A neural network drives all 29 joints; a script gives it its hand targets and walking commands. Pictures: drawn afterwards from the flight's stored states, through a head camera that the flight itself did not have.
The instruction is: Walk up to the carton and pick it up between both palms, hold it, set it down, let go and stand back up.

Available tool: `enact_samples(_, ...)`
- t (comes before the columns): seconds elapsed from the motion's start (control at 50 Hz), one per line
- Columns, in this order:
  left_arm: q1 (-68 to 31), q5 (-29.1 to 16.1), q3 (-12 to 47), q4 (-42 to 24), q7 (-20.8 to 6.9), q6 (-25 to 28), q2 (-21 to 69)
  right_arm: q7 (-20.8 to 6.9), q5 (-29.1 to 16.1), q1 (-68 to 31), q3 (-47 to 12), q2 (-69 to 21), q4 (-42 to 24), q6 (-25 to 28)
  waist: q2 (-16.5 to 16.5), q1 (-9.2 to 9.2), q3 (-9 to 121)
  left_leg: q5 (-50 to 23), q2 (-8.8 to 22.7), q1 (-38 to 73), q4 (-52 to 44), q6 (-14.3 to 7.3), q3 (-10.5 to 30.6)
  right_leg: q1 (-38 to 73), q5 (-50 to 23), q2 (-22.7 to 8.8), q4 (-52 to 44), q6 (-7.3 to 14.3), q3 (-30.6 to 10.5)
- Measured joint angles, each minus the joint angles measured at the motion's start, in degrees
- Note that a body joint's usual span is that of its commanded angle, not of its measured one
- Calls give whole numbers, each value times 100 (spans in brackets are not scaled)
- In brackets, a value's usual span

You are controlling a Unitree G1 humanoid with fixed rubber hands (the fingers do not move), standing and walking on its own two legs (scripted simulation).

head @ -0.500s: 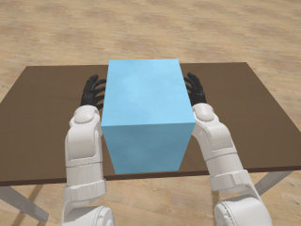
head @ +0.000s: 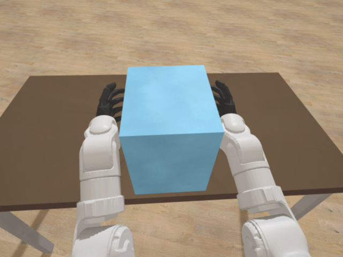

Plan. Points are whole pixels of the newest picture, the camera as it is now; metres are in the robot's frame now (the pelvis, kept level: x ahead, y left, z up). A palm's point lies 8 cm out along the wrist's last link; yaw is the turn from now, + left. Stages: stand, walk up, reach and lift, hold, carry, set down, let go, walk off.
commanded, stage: hold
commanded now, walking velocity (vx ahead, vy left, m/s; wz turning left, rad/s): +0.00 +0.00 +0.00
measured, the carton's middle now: (168, 131) +0.36 +0.01 +0.12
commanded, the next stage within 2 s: none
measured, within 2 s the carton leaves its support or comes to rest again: neither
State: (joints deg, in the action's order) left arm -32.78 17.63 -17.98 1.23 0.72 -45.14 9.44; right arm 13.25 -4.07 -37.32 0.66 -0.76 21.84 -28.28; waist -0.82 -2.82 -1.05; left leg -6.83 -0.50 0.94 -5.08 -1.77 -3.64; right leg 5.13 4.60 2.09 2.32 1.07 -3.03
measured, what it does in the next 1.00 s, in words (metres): stands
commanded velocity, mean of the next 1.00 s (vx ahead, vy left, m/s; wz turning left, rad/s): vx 0.00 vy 0.00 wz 0.00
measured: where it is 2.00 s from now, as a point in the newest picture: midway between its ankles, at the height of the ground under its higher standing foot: outside the picture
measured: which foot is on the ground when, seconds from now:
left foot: down 0.00-1.00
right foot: down 0.00-1.00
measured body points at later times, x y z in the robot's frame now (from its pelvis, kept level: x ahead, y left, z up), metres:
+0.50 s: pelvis +0.00 +0.00 +0.00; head -0.01 +0.00 +0.45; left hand +0.36 +0.14 +0.16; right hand +0.38 -0.13 +0.15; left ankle +0.05 +0.10 -0.75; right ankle -0.03 -0.11 -0.75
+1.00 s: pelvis +0.00 +0.00 +0.00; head +0.00 +0.00 +0.45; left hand +0.36 +0.15 +0.16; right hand +0.38 -0.12 +0.15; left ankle +0.05 +0.10 -0.75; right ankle -0.03 -0.11 -0.75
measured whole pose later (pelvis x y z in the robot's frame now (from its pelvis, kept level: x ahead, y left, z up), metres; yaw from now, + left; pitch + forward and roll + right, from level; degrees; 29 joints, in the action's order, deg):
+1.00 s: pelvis +0.00 +0.00 +0.00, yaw +1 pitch -3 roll +0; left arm -28.8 16.5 -15.7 -4.4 0.6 -47.6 8.9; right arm 15.0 -6.1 -34.0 -2.5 -0.2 17.4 -29.2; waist -0.3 -3.2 -1.7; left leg -6.9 -0.6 0.9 -5.1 -1.6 -2.5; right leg 5.8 4.4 2.0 1.5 1.1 -1.9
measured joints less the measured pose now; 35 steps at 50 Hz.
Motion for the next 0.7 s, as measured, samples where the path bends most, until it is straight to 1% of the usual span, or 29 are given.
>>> enact_samples(0.08, 212, -21, 97, -265, 5, -80, -32, 29, -110, 67, -140, 16, -94, -20, -52, -29, -15, 56, -31, 75, -5, 4, -10, 156, -39, -36, -178, -16, -15)
enact_samples(0.18, 626, -74, 301, -881, 66, -319, -33, 129, -323, 354, -467, 93, -469, -83, -45, -46, -32, 100, -67, 157, -8, 16, 9, 306, -60, -74, -312, -24, 3)
enact_samples(0.24, 663, -103, 354, -1012, 104, -427, -37, 151, -339, 439, -513, 106, -584, -109, -11, -59, -54, 89, -76, 160, -6, 14, 60, 316, -37, -77, -287, -20, 56)
enact_samples(0.36, 476, -73, 355, -866, 91, -490, -51, 113, -256, 415, -330, 45, -588, -164, 53, -81, -175, 36, -51, 189, -4, 25, 127, 368, -71, -46, -293, -1, 123)
enact_samples(0.42, 359, -61, 289, -739, 84, -429, -2, 108, -232, 372, -282, 69, -558, -155, 82, -85, -166, 6, -24, 143, -1, 27, 126, 303, -88, -19, -259, 8, 121)
enact_samples(0.5, 119, 0, 147, -321, 31, -269, 10, 77, -142, 194, -155, 69, -276, -108, 68, -32, -148, 8, 18, 152, 2, 25, 51, 229, -57, 18, -141, 21, 46)
enact_samples(0.56, 60, 6, 59, -125, 0, -168, 14, 55, -95, 116, -81, 37, -113, -77, 41, -36, -81, 21, 33, 138, 1, 34, 13, 196, -50, 30, -126, 32, 5)
enact_samples(0.6, 80, -4, 38, -132, -7, -123, 36, 66, -129, 124, -102, 54, -125, -57, 14, -24, -47, 34, 37, 135, 0, 39, -12, 182, -46, 32, -123, 35, -21)
enact_samples(0.7, 325, -34, 131, -427, 2, -116, 32, 110, -204, 229, -277, 88, -290, -35, -60, -45, 51, 71, 24, 161, -3, 58, -6, 234, -28, 19, -170, 36, -19)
